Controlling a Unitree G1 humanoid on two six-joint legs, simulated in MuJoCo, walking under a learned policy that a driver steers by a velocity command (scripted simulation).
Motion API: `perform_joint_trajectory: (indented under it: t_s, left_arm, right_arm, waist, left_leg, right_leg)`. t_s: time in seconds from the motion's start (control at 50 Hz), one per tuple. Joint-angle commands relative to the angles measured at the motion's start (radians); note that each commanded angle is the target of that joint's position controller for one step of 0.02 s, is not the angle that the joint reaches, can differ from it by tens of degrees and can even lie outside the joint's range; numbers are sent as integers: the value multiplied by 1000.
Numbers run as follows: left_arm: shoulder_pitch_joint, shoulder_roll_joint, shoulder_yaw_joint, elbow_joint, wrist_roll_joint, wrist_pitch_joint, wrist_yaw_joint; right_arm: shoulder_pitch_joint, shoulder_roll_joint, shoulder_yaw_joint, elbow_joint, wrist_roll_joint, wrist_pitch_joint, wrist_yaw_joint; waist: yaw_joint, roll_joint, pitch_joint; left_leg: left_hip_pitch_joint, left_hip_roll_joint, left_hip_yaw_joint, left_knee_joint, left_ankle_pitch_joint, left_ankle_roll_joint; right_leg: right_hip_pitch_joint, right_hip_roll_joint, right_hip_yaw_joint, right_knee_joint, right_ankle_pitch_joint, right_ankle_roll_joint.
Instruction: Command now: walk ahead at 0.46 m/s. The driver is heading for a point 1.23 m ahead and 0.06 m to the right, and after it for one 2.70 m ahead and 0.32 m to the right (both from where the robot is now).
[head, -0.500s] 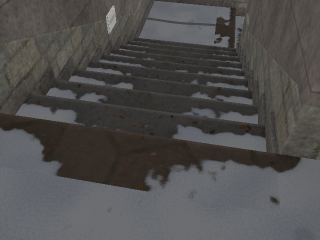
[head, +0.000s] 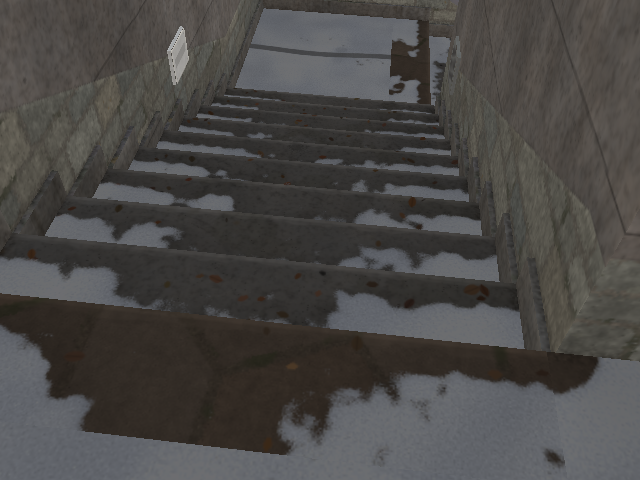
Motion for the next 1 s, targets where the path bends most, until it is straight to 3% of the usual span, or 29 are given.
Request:
perform_joint_trajectory:
  t_s: [0.02,0.12,0.16,0.18,0.2,0.22,0.24,0.26,0.28,0.3,0.34,0.38,0.44,0.52,0.58,0.64,0.68,0.7,0.72,0.74,0.76,0.78,0.8,0.82,0.84,0.86,0.92,0.96,1.0]
  left_arm:
    - [-157,16,-12,-95,-3,-15,-12]
    - [-228,44,-16,-144,-6,-34,-42]
    - [-106,93,8,-122,-4,-38,-41]
    - [76,136,33,-67,-7,-36,-35]
    - [276,84,5,3,102,-10,-25]
    - [481,127,11,34,120,4,-26]
    - [620,110,7,97,137,6,-23]
    - [444,117,17,77,114,-20,-14]
    - [293,83,6,54,85,-31,0]
    - [245,7,-21,59,80,-34,5]
    - [171,-78,-50,56,89,-40,11]
    - [171,-42,-38,55,88,-63,10]
    - [222,-34,-43,56,119,-82,-9]
    - [365,29,-31,98,89,-82,-53]
    - [417,65,-8,112,79,-69,-64]
    - [375,51,6,100,65,-47,-54]
    - [331,46,15,88,56,-39,-52]
    - [352,36,15,85,47,-36,-60]
    - [528,-71,-17,91,50,-32,-61]
    - [503,-78,-29,83,62,-30,-61]
    - [325,11,4,32,67,-8,-54]
    - [272,34,14,24,79,2,-40]
    - [302,25,13,40,89,6,-26]
    - [305,-38,-5,50,93,1,-20]
    - [321,-75,-14,71,90,-1,-21]
    - [373,-72,-10,100,77,5,-35]
    - [371,7,10,109,46,11,-75]
    - [329,36,13,93,52,-6,-70]
    - [217,31,-6,40,30,-24,-63]
  right_arm:
    - [41,-191,-35,-37,7,-4,-14]
    - [56,-203,-51,-29,20,8,-17]
    - [23,-231,-61,-40,12,16,-18]
    - [-1,-224,-58,-47,5,25,-16]
    - [183,-59,5,22,-179,-11,71]
    - [279,-15,14,-24,-154,-33,115]
    - [78,-116,-22,-74,-81,-38,131]
    - [-72,-151,-37,-121,-50,-47,117]
    - [-131,-181,-43,-134,-62,-47,88]
    - [-127,-150,-34,-149,-87,-43,59]
    - [-99,-50,-12,-160,-90,-13,40]
    - [-91,-35,-3,-173,-73,15,44]
    - [-180,-57,1,-209,-70,20,50]
    - [-340,-65,1,-268,-56,44,57]
    - [-383,-99,-17,-266,-41,42,50]
    - [-425,-108,-29,-257,-41,32,45]
    - [-393,-147,-50,-242,-15,10,36]
    - [-329,-206,-69,-214,9,-8,23]
    - [-249,-250,-66,-209,16,-12,27]
    - [-115,-217,-57,-180,17,-8,23]
    - [-40,-257,-85,-141,-12,-12,7]
    - [-132,-291,-103,-154,-3,-22,-10]
    - [-264,-218,-84,-186,16,-22,-17]
    - [-359,-137,-53,-217,43,-27,-14]
    - [-384,-101,-39,-223,47,-30,-6]
    - [-416,-128,-44,-232,41,-32,7]
    - [-454,-198,-69,-238,41,-34,52]
    - [-396,-171,-61,-206,42,-19,86]
    - [-338,-128,-46,-192,39,-6,92]
  waist:
    - [-9,97,161]
    - [15,111,160]
    - [95,158,52]
    - [186,164,-50]
    - [189,10,-268]
    - [208,-174,-397]
    - [291,-135,-266]
    - [235,-82,-25]
    - [184,-50,41]
    - [136,-13,18]
    - [48,29,40]
    - [29,17,71]
    - [54,3,71]
    - [94,-26,73]
    - [92,-29,52]
    - [82,-24,30]
    - [36,-15,-32]
    - [28,35,-130]
    - [80,178,-363]
    - [10,253,-457]
    - [-51,184,-341]
    - [-8,126,-207]
    - [55,113,-139]
    - [115,113,-77]
    - [138,93,-50]
    - [173,78,-64]
    - [178,66,-67]
    - [160,58,-37]
    - [99,41,2]
  left_leg:
    - [-85,267,-132,-98,327,119]
    - [51,319,-108,-14,478,108]
    - [66,313,-85,146,838,87]
    - [16,269,-53,345,938,63]
    - [-169,202,-42,507,620,62]
    - [-617,-20,-48,822,-40,8]
    - [-832,-41,-175,1138,-277,30]
    - [-928,50,-213,1184,-182,73]
    - [-849,106,-200,1141,-108,96]
    - [-759,147,-201,1107,-58,106]
    - [-647,201,-204,1064,2,92]
    - [-686,207,-171,1009,33,71]
    - [-677,208,-98,792,256,40]
    - [-601,145,-44,514,400,-26]
    - [-671,131,-81,386,366,-44]
    - [-632,125,-85,298,356,-25]
    - [-416,82,-41,238,461,36]
    - [-204,102,-54,250,705,105]
    - [218,318,-261,306,985,316]
    - [356,484,-536,213,946,406]
    - [255,448,-528,142,757,330]
    - [68,407,-439,108,629,256]
    - [-84,359,-372,52,520,208]
    - [-241,309,-310,19,443,165]
    - [-342,263,-253,2,422,137]
    - [-421,210,-185,11,424,109]
    - [-459,154,-131,98,229,84]
    - [-488,197,-239,119,-7,74]
    - [-437,189,-271,109,-217,43]
  right_leg:
    - [-46,30,-37,-163,65,9]
    - [-5,62,-44,-289,-3,-53]
    - [206,130,-87,-295,-52,-92]
    - [428,165,-102,-311,-47,-120]
    - [866,53,29,-218,154,-206]
    - [1309,-166,488,-368,-103,-423]
    - [1251,-207,748,-554,-313,-388]
    - [988,-185,624,-606,-495,-283]
    - [769,-163,510,-651,-456,-264]
    - [667,-154,420,-674,-341,-263]
    - [474,-142,316,-738,-191,-251]
    - [406,-100,222,-769,-158,-262]
    - [336,-36,86,-773,-35,-252]
    - [400,-46,40,-706,308,-261]
    - [632,-87,54,-616,520,-226]
    - [709,-90,40,-524,564,-161]
    - [658,-41,19,-435,644,-109]
    - [594,22,-9,-352,593,-59]
    - [368,107,-45,-164,220,25]
    - [215,181,-22,76,-477,81]
    - [113,154,38,252,-699,67]
    - [102,87,61,315,-673,55]
    - [149,38,69,258,-632,59]
    - [230,10,69,175,-587,78]
    - [317,8,45,115,-542,104]
    - [422,21,4,61,-474,126]
    - [482,50,-72,-158,-274,161]
    - [503,31,-53,-258,-145,117]
    - [402,-19,11,-377,-233,10]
